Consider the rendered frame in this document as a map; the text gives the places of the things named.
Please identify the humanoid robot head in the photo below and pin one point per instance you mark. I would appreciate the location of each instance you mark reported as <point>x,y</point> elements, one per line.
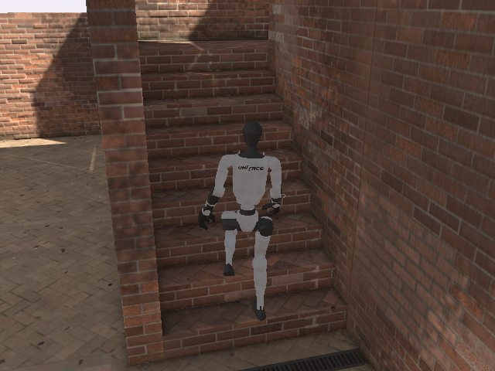
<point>252,133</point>

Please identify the robot right upper arm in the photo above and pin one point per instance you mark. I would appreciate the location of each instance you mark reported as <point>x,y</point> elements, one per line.
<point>276,177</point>

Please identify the robot left forearm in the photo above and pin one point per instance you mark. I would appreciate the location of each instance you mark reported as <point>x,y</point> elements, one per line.
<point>210,203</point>

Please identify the robot right hand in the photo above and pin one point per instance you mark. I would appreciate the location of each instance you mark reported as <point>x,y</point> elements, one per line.
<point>273,212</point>

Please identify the robot left upper arm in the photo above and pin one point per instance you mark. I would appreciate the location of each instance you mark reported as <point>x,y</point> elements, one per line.
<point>221,176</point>

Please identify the right robot thigh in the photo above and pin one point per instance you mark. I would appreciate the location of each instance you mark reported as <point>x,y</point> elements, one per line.
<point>262,238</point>

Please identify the robot right forearm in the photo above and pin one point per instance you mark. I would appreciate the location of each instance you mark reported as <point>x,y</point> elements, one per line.
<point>276,202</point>

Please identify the robot left hand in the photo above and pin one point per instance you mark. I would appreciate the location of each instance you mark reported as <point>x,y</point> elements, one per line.
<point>203,218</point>

